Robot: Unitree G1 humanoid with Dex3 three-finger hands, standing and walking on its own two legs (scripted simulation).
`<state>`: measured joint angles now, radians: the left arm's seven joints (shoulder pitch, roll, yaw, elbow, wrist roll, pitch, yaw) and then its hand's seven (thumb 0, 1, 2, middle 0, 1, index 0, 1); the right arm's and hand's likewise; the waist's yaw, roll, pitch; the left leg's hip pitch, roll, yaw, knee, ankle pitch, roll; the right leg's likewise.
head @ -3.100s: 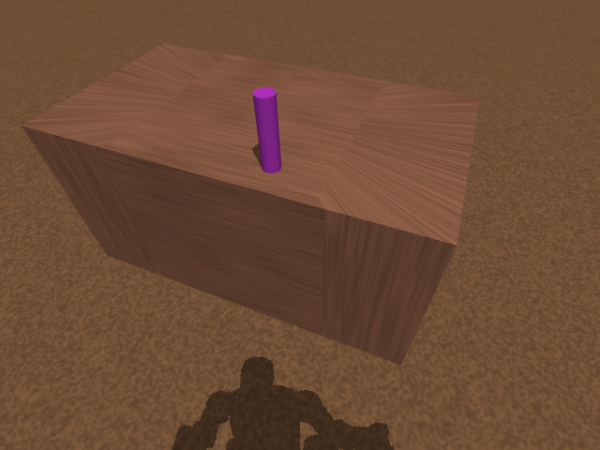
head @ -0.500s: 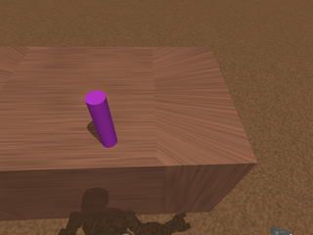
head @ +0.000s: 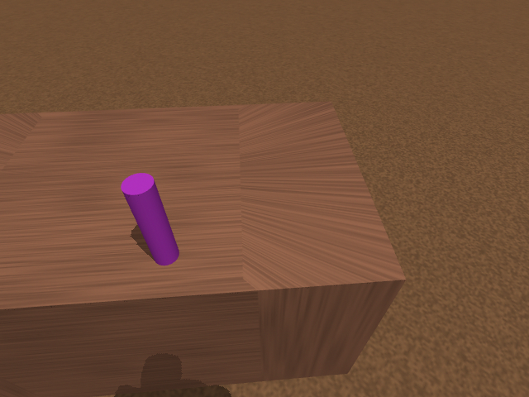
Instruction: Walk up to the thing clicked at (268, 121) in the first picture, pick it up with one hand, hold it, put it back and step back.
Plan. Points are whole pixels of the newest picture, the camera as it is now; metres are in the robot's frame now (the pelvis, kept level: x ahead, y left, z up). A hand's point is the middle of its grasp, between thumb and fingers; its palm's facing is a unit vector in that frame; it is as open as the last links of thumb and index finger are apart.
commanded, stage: walk up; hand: left
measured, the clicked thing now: (154, 223) +0.45 +0.22 +0.00
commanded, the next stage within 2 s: stand in 1.34 s
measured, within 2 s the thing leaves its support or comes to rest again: neither
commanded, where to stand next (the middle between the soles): +0.06 -0.01 m, yaw +3 degrees
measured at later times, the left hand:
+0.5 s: hand out of the picture +0.10 +0.26 -0.13, palm faces +0.04 -0.95 -0.32, open 7.4 cm
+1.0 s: hand out of the picture +0.10 +0.27 -0.14, palm faces +0.06 -0.95 -0.31, open 7.4 cm
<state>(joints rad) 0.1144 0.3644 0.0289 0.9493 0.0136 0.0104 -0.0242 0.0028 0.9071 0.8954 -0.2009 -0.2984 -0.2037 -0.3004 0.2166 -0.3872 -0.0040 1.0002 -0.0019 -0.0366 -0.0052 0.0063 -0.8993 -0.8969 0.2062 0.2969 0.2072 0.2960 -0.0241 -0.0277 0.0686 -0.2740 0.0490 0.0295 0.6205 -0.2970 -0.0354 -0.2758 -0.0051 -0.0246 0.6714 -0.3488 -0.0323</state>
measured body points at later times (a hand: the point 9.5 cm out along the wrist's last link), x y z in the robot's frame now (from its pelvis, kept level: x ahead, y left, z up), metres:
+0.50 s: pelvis +0.01 +0.00 +0.02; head +0.02 +0.01 +0.47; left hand +0.10 +0.31 -0.11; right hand +0.09 -0.30 -0.11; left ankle +0.02 +0.15 -0.72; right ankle +0.01 -0.10 -0.72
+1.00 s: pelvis +0.02 +0.01 +0.02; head +0.03 +0.02 +0.47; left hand +0.10 +0.32 -0.11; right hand +0.13 -0.29 -0.10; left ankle +0.02 +0.15 -0.72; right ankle +0.01 -0.10 -0.72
